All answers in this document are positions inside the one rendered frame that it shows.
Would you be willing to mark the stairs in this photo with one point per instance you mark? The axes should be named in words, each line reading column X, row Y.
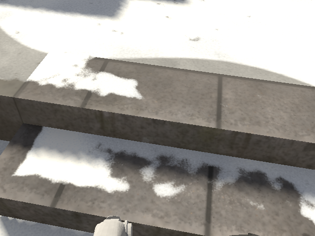
column 68, row 168

